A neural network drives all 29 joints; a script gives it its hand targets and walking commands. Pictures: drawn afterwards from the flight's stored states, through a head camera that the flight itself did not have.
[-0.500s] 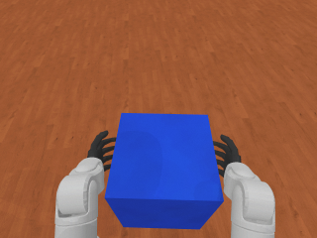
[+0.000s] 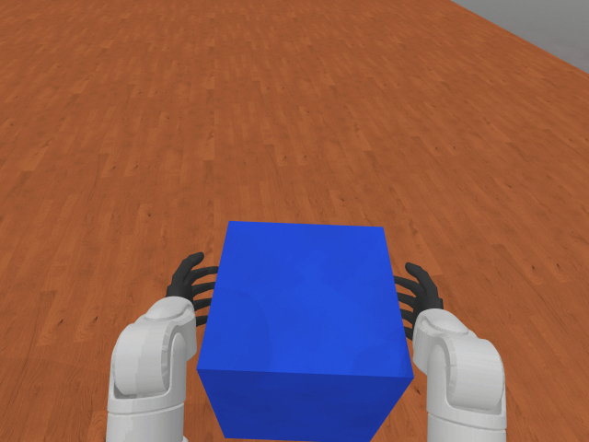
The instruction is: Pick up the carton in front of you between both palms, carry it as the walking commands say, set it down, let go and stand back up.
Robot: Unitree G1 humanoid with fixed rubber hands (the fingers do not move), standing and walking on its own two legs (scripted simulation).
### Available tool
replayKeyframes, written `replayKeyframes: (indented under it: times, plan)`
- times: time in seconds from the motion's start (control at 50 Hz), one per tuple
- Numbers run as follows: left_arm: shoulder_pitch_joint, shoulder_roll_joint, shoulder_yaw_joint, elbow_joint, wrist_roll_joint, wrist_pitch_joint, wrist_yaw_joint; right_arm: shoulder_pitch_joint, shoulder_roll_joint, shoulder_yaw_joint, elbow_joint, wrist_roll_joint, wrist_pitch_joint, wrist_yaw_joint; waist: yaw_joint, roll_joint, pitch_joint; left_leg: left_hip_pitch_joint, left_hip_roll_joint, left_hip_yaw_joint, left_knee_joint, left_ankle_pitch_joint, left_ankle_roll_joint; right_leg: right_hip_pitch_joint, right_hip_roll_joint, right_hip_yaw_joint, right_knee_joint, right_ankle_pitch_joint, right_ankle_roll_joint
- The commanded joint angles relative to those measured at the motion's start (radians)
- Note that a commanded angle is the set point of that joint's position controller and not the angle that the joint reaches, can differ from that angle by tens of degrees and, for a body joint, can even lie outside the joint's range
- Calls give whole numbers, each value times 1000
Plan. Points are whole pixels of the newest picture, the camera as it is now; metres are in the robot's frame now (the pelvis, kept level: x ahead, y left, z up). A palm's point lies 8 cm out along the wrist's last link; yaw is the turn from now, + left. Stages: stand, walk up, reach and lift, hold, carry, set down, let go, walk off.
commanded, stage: carry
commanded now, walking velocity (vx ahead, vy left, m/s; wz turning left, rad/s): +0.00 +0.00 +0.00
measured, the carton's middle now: (301, 336) +0.29 +0.00 +0.01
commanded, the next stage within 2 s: hold in 1.44 s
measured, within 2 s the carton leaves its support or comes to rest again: neither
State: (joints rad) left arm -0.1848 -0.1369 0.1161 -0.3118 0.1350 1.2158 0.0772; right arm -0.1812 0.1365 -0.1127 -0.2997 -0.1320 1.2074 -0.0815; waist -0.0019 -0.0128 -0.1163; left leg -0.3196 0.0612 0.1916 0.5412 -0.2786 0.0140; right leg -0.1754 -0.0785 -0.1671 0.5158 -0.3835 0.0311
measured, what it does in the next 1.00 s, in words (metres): shifts its weight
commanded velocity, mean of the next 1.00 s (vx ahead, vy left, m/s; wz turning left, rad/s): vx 0.00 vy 0.00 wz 0.00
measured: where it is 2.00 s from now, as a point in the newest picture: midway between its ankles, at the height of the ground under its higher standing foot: outside the picture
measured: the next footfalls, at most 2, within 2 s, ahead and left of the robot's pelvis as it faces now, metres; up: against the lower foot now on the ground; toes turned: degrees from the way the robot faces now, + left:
none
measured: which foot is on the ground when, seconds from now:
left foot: down 0.00-1.00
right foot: down 0.00-1.00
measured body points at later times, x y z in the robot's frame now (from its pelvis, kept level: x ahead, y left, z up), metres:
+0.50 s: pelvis -0.03 +0.00 +0.00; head -0.06 +0.00 +0.45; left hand +0.24 +0.15 +0.07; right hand +0.24 -0.16 +0.07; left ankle -0.01 +0.11 -0.73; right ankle -0.09 -0.11 -0.73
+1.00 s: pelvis -0.06 -0.01 +0.00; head -0.08 -0.01 +0.45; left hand +0.24 +0.14 +0.03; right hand +0.24 -0.16 +0.03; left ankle -0.01 +0.11 -0.73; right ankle -0.09 -0.11 -0.73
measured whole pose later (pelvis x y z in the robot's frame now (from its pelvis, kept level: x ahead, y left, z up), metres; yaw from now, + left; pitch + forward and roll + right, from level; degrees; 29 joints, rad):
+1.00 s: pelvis -0.06 -0.01 +0.00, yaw +0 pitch +2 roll +0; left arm -0.24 -0.15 0.19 0.22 0.27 0.72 0.01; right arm -0.24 0.15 -0.19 0.22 -0.27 0.72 -0.02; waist 0.00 0.00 -0.10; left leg -0.35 0.08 0.18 0.50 -0.17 0.01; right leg -0.23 -0.06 -0.18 0.51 -0.31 -0.01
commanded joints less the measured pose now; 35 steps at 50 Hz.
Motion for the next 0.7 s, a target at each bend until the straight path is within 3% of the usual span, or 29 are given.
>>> replayKeyframes:
  times: [0.0, 0.1, 0.32, 0.48, 0.68]
  plan:
    - [-406, -917, -716, -40, -423, 3, -255, -426, 923, 713, -58, 420, 5, 252, 2, 9, -289, 200, 111, -96, 26, 720, 10, 77, -82, 51, 7, 652, 4]
    - [-395, -910, -712, -38, -416, 3, -255, -423, 914, 717, -59, 421, 7, 255, 2, -2, -267, 168, 106, -93, 29, 604, 5, 75, -94, 53, -1, 639, -5]
    - [-384, -920, -723, 12, -399, -16, -265, -398, 918, 717, -6, 398, -10, 267, 2, 11, -186, 143, 115, -103, -31, 437, 6, 9, -94, 62, -55, 411, -18]
    - [-399, -908, -705, 80, -349, -113, -270, -412, 903, 699, 57, 349, -105, 272, 1, 12, -144, 124, 114, -115, -82, 297, 6, -30, -93, 78, -103, 251, -31]
    - [-353, -842, -613, 194, -244, -266, -263, -377, 838, 615, 170, 252, -262, 267, 2, 13, -151, 113, 112, -117, -96, 248, 1, -56, -91, 84, -114, 199, -41]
